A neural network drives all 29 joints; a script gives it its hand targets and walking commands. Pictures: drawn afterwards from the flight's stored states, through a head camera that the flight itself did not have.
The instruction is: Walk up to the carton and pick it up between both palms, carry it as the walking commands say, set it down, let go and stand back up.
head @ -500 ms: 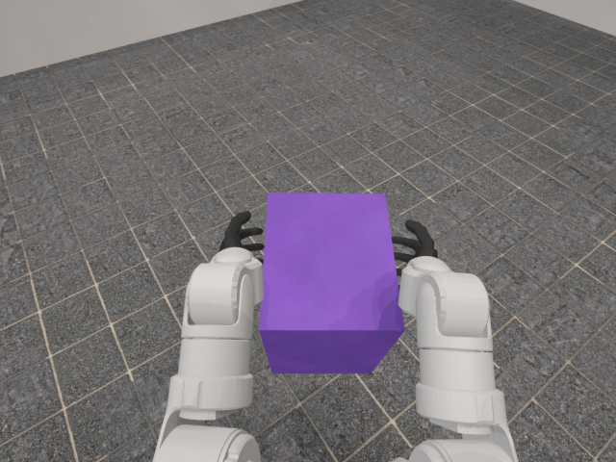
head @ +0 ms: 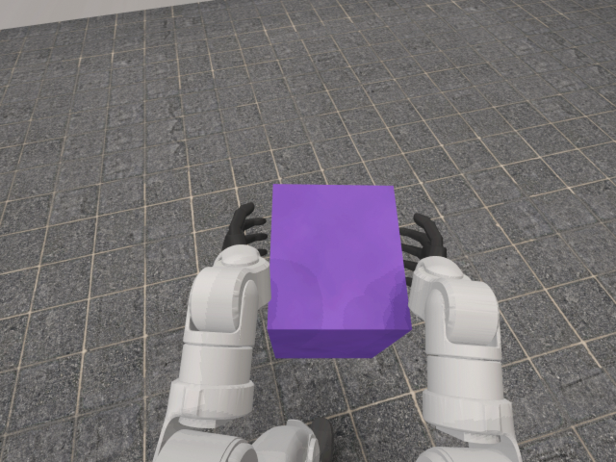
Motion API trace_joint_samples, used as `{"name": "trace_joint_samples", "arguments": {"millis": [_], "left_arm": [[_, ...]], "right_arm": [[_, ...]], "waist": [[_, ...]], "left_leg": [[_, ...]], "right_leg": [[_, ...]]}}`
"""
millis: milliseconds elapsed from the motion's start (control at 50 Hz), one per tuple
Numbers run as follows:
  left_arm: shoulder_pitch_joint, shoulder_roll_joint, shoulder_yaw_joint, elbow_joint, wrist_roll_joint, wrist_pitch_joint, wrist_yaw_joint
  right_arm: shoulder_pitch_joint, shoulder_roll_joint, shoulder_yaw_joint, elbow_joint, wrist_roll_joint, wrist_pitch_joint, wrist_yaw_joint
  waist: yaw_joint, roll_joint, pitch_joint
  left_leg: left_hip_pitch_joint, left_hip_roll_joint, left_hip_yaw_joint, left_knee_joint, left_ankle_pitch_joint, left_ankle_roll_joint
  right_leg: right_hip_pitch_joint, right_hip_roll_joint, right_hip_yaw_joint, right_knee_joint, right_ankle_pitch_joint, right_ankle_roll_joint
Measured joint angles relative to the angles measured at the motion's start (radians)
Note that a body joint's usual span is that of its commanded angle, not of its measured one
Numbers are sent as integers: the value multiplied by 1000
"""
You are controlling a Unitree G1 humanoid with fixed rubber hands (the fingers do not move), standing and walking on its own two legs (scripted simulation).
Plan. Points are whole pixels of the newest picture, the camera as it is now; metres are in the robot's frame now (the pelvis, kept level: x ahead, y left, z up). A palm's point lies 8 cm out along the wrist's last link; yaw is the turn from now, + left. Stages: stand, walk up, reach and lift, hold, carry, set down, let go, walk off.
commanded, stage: carry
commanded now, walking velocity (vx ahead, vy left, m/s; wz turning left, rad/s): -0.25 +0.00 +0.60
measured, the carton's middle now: (328, 281) +0.35 +0.00 -0.01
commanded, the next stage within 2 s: none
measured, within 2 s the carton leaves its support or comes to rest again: neither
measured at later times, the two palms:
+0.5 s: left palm out of the picture +0.07 +0.32 +0.06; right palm (230, 420) +0.15 +0.10 +0.05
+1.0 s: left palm out of the picture -0.18 +0.35 +0.08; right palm out of the picture -0.06 +0.15 +0.08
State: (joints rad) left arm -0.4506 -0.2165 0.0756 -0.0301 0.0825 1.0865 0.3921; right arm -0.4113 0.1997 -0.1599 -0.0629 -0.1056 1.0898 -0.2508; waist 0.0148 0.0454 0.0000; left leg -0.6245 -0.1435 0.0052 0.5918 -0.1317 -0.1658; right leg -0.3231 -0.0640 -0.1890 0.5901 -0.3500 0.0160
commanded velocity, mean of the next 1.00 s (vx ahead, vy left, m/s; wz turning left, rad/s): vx -0.25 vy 0.00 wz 0.60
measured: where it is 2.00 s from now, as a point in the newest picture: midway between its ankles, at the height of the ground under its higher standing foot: outside the picture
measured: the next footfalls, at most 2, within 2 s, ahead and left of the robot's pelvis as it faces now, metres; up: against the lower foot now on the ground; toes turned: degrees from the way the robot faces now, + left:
left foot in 0.22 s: -0.07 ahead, +0.21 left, +0.00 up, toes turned +14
right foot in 0.60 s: -0.19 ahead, +0.00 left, +0.00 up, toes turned +13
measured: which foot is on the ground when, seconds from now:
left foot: up 0.00-0.20, down 0.22-0.64, up 0.66-0.96, down 0.98-1.00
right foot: down 0.00-0.20, up 0.22-0.58, down 0.60-0.98, up 1.00-1.00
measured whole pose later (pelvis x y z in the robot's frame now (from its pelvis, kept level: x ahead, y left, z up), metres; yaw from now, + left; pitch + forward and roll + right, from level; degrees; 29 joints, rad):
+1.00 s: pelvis -0.39 +0.08 -0.01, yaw +35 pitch +3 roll +1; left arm -0.51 -0.23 0.18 0.06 0.18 1.14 0.34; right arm -0.47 0.22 -0.16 0.04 -0.08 1.16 -0.34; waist -0.05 -0.05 -0.05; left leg -0.32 0.01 0.09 0.66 -0.40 -0.01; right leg -0.51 -0.28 -0.25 0.70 -0.24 0.04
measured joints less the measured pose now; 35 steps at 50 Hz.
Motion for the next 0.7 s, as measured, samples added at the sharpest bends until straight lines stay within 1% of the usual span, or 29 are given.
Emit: {"name": "trace_joint_samples", "arguments": {"millis": [20,40,60,80,100,140,180,220,240,260,280,300,320,340,360,380,420,440,460,480,540,600,620,640,660,680,700], "left_arm": [[5,1,-5,-7,2,8,6],[18,6,-10,-9,5,20,5],[29,11,-9,-6,8,36,-5],[35,13,-3,1,13,50,-19],[35,13,6,12,20,61,-33],[20,7,17,25,35,74,-50],[-7,-3,16,32,60,74,-62],[-29,-10,20,30,86,67,-74],[-33,-8,33,32,98,55,-74],[-26,-9,51,38,109,43,-77],[-15,-6,71,44,112,39,-86],[1,0,84,53,110,37,-93],[15,7,92,58,100,38,-92],[26,11,95,57,82,38,-82],[34,15,94,48,61,37,-67],[40,17,90,33,39,33,-52],[46,20,78,0,-2,23,-18],[46,20,71,-15,-17,15,-3],[44,19,65,-26,-28,7,9],[39,17,61,-33,-37,-1,17],[27,12,58,-27,-45,-17,26],[14,6,61,3,-41,-25,17],[8,4,60,18,-38,-29,12],[2,1,52,35,-35,-30,3],[-5,-2,45,51,-29,-25,-6],[-8,-3,40,61,-18,-16,-20],[-3,-1,35,62,-6,-7,-32]], "right_arm": [[11,-3,8,-6,9,3,2],[29,-10,22,-2,21,11,6],[45,-17,35,4,33,23,8],[57,-22,43,9,44,37,8],[63,-24,46,13,53,51,5],[57,-22,36,7,61,75,-7],[34,-14,16,-3,62,82,-41],[-3,1,5,-2,62,78,-92],[-20,9,11,19,59,66,-101],[-35,15,19,52,50,54,-101],[-47,20,25,91,40,46,-96],[-54,23,29,128,31,43,-83],[-56,23,31,154,22,43,-63],[-56,22,28,166,16,43,-41],[-52,21,25,165,15,39,-25],[-48,19,25,156,16,33,-14],[-38,16,33,127,16,17,-5],[-34,15,39,110,14,8,-7],[-32,14,44,94,10,1,-10],[-31,13,49,81,5,-6,-15],[-27,12,56,67,-9,-16,-25],[-20,9,54,57,-17,-7,-31],[-19,8,47,49,-18,-2,-34],[-9,4,39,38,-18,4,-36],[8,-3,32,28,-12,9,-32],[28,-11,32,25,-3,14,-27],[41,-15,33,22,11,23,-23]], "waist": [[-2,15,17],[-10,18,17],[-18,9,9],[-27,-7,-1],[-38,-26,-12],[-66,-55,-29],[-86,-75,-40],[-97,-77,-52],[-98,-101,-53],[-89,-106,-50],[-75,-106,-42],[-60,-99,-36],[-45,-92,-29],[-30,-81,-20],[-14,-73,-9],[3,-70,2],[29,-68,18],[39,-64,22],[45,-53,23],[51,-46,23],[55,-27,6],[35,6,-17],[26,38,-13],[11,75,-1],[0,76,9],[-2,42,10],[-6,5,8]], "left_leg": [[-35,15,-4,209,-109,18],[-55,30,-6,386,-178,48],[-59,51,-4,515,-213,78],[-44,77,1,586,-233,99],[-14,107,6,601,-247,112],[67,165,12,502,-269,121],[156,200,23,323,-293,123],[240,209,27,124,-245,122],[216,182,33,130,-251,135],[185,171,30,154,-245,148],[168,166,28,162,-232,160],[154,164,22,157,-215,168],[141,159,13,146,-194,175],[130,157,3,131,-96,183],[118,149,-4,127,-71,189],[108,137,-7,124,-84,194],[91,109,-8,100,-101,203],[78,96,-11,89,-82,208],[67,92,-11,70,-23,215],[54,82,-14,61,-1,219],[27,58,-21,3,44,223],[13,48,-38,-74,132,223],[18,60,-53,-101,172,221],[26,74,-72,-110,145,206],[12,73,-63,-45,42,184],[-18,67,-30,98,-81,163],[-50,68,-3,266,-159,155]], "right_leg": [[-1,-2,-1,21,36,-9],[0,-10,-2,31,41,-8],[0,-25,-3,33,39,-1],[-1,-44,-4,30,40,8],[-4,-65,-7,26,45,18],[-21,-111,-26,34,58,37],[-58,-161,-44,72,61,58],[-116,-204,-44,143,50,77],[-156,-218,-8,194,-3,75],[-198,-196,32,266,-105,79],[-230,-166,61,336,-170,83],[-255,-134,76,389,-200,84],[-277,-105,84,436,-201,83],[-293,-78,85,474,-187,81],[-302,-60,85,500,-168,78],[-307,-46,87,511,-151,76],[-302,-25,92,502,-127,73],[-293,-14,94,487,-122,72],[-280,-1,91,470,-120,71],[-266,9,92,449,-122,70],[-205,34,95,355,-133,66],[-93,57,85,174,-141,48],[-67,74,66,112,-82,8],[-40,91,38,64,-30,-29],[-20,86,19,35,4,-54],[-16,63,17,29,21,-66],[-14,41,19,22,33,-69]]}}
